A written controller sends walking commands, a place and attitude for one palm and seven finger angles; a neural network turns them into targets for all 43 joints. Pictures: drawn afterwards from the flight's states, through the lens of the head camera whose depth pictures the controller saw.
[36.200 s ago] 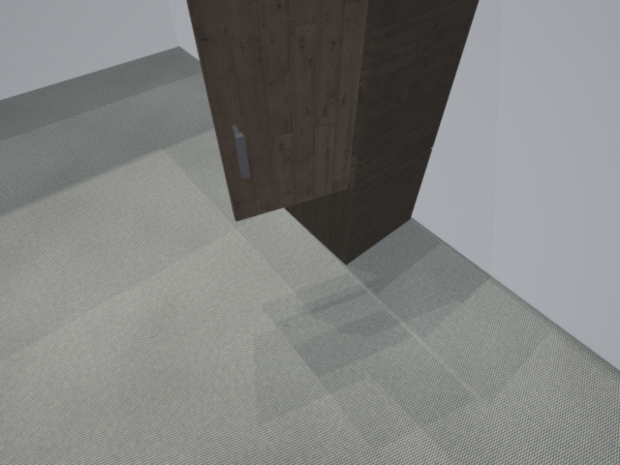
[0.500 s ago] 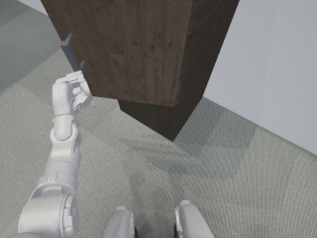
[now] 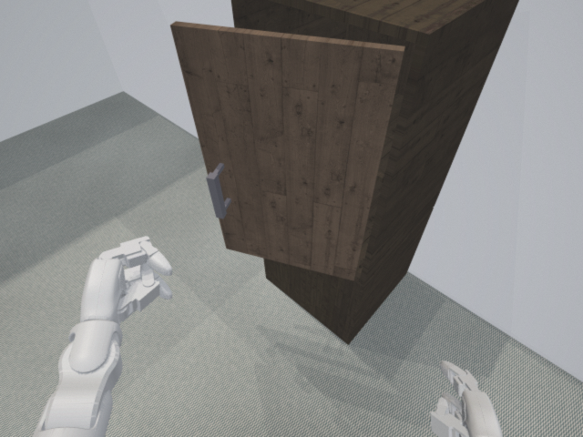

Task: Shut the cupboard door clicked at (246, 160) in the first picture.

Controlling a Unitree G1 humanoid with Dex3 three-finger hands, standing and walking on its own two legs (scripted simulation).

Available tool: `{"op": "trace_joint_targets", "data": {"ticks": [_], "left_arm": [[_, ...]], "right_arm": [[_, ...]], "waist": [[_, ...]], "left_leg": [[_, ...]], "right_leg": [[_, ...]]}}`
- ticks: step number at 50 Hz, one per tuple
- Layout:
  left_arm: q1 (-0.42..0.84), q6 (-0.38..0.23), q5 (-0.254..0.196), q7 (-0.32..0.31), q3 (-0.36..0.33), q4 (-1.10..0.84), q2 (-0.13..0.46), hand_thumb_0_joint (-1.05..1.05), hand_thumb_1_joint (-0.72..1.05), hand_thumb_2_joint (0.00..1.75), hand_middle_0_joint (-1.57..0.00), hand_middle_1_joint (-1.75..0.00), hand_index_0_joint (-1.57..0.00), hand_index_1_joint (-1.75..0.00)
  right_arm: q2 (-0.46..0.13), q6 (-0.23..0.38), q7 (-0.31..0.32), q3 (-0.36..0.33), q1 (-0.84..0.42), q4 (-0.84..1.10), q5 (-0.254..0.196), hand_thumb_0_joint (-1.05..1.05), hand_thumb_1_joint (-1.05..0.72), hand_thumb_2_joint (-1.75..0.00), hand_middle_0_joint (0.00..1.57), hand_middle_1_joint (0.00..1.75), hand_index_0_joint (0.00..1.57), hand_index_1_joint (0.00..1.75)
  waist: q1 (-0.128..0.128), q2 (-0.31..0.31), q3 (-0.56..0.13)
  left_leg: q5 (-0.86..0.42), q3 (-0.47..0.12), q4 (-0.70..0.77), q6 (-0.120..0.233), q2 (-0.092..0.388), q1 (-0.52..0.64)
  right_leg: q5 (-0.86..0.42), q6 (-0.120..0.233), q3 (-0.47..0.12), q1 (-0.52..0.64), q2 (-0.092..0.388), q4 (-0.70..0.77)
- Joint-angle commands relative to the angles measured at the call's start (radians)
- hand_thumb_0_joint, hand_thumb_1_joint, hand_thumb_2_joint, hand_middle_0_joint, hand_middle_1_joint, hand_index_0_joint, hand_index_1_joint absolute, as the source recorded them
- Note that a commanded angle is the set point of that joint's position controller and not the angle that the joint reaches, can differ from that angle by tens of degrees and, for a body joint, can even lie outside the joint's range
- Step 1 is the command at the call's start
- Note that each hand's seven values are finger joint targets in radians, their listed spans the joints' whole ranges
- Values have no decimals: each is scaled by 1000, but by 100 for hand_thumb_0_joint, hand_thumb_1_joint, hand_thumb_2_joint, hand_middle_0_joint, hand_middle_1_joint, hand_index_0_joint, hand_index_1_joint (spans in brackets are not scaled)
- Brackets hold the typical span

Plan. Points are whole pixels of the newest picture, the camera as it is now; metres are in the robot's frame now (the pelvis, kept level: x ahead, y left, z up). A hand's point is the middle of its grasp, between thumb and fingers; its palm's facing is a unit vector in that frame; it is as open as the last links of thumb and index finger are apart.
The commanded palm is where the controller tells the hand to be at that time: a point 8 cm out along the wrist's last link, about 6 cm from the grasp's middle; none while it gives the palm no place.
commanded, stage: draw the hand back to the body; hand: left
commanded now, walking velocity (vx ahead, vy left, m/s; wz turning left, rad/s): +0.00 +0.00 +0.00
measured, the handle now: (220, 191) +0.62 +0.19 -0.06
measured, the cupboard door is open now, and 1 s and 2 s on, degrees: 25 25 25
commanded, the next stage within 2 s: step back with the hand held close in 0.88 s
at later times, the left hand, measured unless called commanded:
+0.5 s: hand (24, 298) +0.21 +0.27 +0.18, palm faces +0.46 -0.78 -0.42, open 6.1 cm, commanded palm +0.16 +0.30 +0.20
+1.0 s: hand (22, 296) +0.21 +0.26 +0.19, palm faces +0.47 -0.78 -0.42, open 7.4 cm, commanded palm +0.16 +0.30 +0.20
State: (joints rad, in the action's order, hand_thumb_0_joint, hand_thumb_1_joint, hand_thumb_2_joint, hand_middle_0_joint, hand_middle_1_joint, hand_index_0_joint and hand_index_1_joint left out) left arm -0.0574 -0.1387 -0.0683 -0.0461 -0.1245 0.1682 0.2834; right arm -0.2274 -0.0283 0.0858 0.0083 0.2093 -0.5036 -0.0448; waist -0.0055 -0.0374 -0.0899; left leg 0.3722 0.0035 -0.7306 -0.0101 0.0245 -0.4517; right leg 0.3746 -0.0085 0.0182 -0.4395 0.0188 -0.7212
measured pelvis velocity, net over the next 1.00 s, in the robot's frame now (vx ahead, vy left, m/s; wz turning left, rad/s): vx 0.02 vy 0.00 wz -0.01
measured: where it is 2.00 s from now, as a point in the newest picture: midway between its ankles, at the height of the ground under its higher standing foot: outside the picture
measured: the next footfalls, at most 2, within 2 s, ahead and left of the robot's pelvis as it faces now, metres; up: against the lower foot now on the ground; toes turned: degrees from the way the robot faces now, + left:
none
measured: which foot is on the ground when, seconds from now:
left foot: down 0.00-1.00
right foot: down 0.00-1.00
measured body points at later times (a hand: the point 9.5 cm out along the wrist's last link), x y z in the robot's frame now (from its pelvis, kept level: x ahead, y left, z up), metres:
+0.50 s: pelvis +0.02 +0.00 +0.02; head +0.00 -0.03 +0.47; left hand +0.18 +0.31 +0.20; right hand +0.21 -0.21 -0.06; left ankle +0.00 +0.13 -0.71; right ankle +0.00 -0.13 -0.71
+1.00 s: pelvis +0.02 +0.00 +0.03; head +0.00 -0.03 +0.47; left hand +0.18 +0.30 +0.21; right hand +0.20 -0.22 -0.06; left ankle +0.00 +0.13 -0.71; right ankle +0.00 -0.13 -0.72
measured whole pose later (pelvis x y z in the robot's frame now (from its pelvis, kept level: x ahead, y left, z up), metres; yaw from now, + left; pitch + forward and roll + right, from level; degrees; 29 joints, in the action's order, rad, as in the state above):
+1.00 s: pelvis +0.02 +0.00 +0.03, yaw +0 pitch -3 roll +0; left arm -0.46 -0.10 -0.06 -0.11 -0.37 -0.37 0.35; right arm -0.21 0.14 0.09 0.02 0.21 -0.64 -0.01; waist 0.06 -0.07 -0.02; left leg 0.27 0.01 -0.44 -0.02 0.03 -0.12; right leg 0.28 -0.01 0.02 -0.12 0.01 -0.44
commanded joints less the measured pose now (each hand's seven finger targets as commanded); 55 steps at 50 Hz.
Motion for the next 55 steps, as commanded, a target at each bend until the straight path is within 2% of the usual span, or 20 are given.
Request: {"op": "trace_joint_targets", "data": {"ticks": [1, 6, 10, 15, 19, 20, 23, 25, 27, 30, 34, 36, 38, 41, 45, 47, 50, 51, 53, 55], "left_arm": [[191, -24, 11, -63, -89, -345, 176, 0, 90, 90, -86, -102, -86, -102], [26, 13, 13, -66, -94, -421, 152, 0, 90, 90, -72, -87, -72, -87], [-64, 25, 9, -66, -170, -482, 198, 0, 90, 90, -61, -75, -61, -75], [-130, 16, 11, -72, -263, -621, 260, 0, 90, 90, -47, -60, -47, -60], [-206, 4, 10, -79, -301, -719, 258, 0, 90, 90, -36, -48, -36, -48], [-250, 3, 9, -80, -324, -718, 273, 0, 90, 90, -34, -45, -34, -45], [-300, -4, 6, -78, -340, -776, 261, 0, 90, 90, -25, -36, -25, -36], [-351, -13, 8, -83, -387, -790, 291, 0, 90, 90, -20, -30, -20, -30], [-355, -2, 8, -75, -328, -719, 221, 0, 90, 90, -20, -30, -20, -30], [-319, 5, 6, -70, -315, -663, 208, 0, 90, 90, -20, -30, -20, -30], [-294, -9, 11, -77, -342, -703, 243, 0, 90, 90, -20, -30, -20, -30], [-273, -17, 15, -80, -349, -775, 265, 0, 90, 90, -20, -30, -20, -30], [-303, -22, 16, -86, -355, -786, 269, 0, 90, 90, -20, -30, -20, -30], [-313, -22, 18, -90, -364, -805, 280, 0, 90, 90, -20, -30, -20, -30], [-338, -15, 15, -87, -375, -731, 267, 0, 90, 90, -20, -30, -20, -30], [-326, -14, 12, -82, -358, -704, 245, 0, 90, 90, -20, -30, -20, -30], [-338, -13, 8, -73, -348, -669, 229, 0, 90, 90, -20, -30, -20, -30], [-248, -51, 11, -78, -430, -717, 329, 0, 90, 90, -20, -30, -20, -30], [-327, -70, 14, -73, -367, -672, 266, 0, 90, 90, -20, -30, -20, -30], [-352, -89, 17, -77, -389, -714, 291, 0, 90, 90, -20, -30, -20, -30]], "right_arm": [[-96, 66, 26, -16, -82, 125, 8, 0, -90, -90, 20, 30, 20, 30], [-92, 99, 18, -2, -103, 107, 16, 0, -90, -90, 20, 30, 20, 30], [-93, 117, 12, 0, -120, 89, 23, 0, -90, -90, 20, 30, 20, 30], [-85, 144, 9, 1, -138, 76, 33, 0, -90, -90, 20, 30, 20, 30], [-75, 170, 4, -2, -139, 66, 36, 0, -90, -90, 20, 30, 20, 30], [-81, 179, 4, -5, -140, 60, 39, 0, -90, -90, 20, 30, 20, 30], [-77, 191, -1, -13, -137, 55, 36, 0, -90, -90, 20, 30, 20, 30], [-82, 205, -1, -20, -135, 48, 37, 0, -90, -90, 20, 30, 20, 30], [-83, 200, -4, -18, -123, 37, 35, 0, -90, -90, 20, 30, 20, 30], [-98, 195, 3, -29, -119, 28, 32, 0, -90, -90, 20, 30, 20, 30], [-96, 197, 10, -32, -125, 34, 38, 0, -90, -90, 20, 30, 20, 30], [-92, 206, 12, -28, -134, 39, 40, 0, -90, -90, 20, 30, 20, 30], [-84, 217, 13, -24, -137, 35, 43, 0, -90, -90, 20, 30, 20, 30], [-80, 229, 14, -20, -139, 29, 44, 0, -90, -90, 20, 30, 20, 30], [-85, 225, 13, -24, -131, 17, 40, 0, -90, -90, 20, 30, 20, 30], [-82, 216, 11, -22, -130, 21, 37, 0, -90, -90, 20, 30, 20, 30], [-88, 212, 10, -27, -128, 19, 36, 0, -90, -90, 20, 30, 20, 30], [-137, 189, 2, -43, -129, 41, 32, 0, -90, -90, 20, 30, 20, 30], [-114, 167, -4, -41, -135, 27, 35, 0, -90, -90, 20, 30, 20, 30], [-114, 155, -5, -46, -136, 32, 37, 0, -90, -90, 20, 30, 20, 30]], "waist": [[3, -19, -146], [23, 1, -79], [43, 21, -36], [60, -25, -50], [67, -59, -55], [69, -33, -36], [67, -35, -32], [75, -33, -10], [58, -2, 49], [47, 38, 116], [65, 23, 4], [70, -31, -55], [76, -49, -63], [75, -75, -28], [70, -19, 54], [66, -27, 84], [64, 15, 94], [22, 22, 97], [15, 85, 59], [16, 76, 8]], "left_leg": [[-233, 24, 180, 31, -24, 189], [-307, 23, 249, 26, -17, 248], [-334, 27, 289, 26, -15, 266], [-363, 36, 314, 25, -16, 303], [-383, 39, 321, 24, -19, 320], [-382, 40, 319, 25, -18, 311], [-385, 46, 322, 24, -15, 322], [-391, 48, 321, 24, -14, 316], [-363, 47, 332, 24, -12, 296], [-295, 48, 345, 30, -8, 294], [-317, 50, 342, 39, -18, 326], [-335, 48, 340, 38, -22, 344], [-362, 51, 332, 37, -26, 344], [-365, 51, 333, 30, -23, 330], [-347, 51, 344, 24, -17, 305], [-321, 54, 353, 23, -13, 299], [-310, 54, 358, 27, -11, 303], [-232, 48, 284, 41, 7, 236], [-199, 41, 227, 40, -10, 244], [-240, 36, 217, 37, -13, 242]], "right_leg": [[-271, 25, 19, 168, -21, 173], [-330, 20, 35, 234, -21, 230], [-352, 16, 36, 280, -19, 272], [-366, 14, 34, 328, -15, 299], [-376, 12, 39, 342, -15, 307], [-378, 10, 38, 339, -17, 316], [-375, 6, 39, 336, -16, 316], [-380, 6, 37, 330, -20, 327], [-350, 2, 44, 301, -17, 327], [-274, -2, 36, 253, -19, 360], [-299, -2, 30, 307, -12, 338], [-315, 2, 27, 343, -7, 330], [-352, 3, 29, 356, -8, 323], [-354, 5, 30, 349, -10, 328], [-329, 3, 34, 311, -22, 350], [-298, 2, 33, 295, -20, 352], [-284, -2, 33, 291, -24, 366], [-308, 11, -64, 220, 42, 415], [-307, 34, -102, 199, 95, 434], [-393, 43, -96, 226, 108, 401]]}}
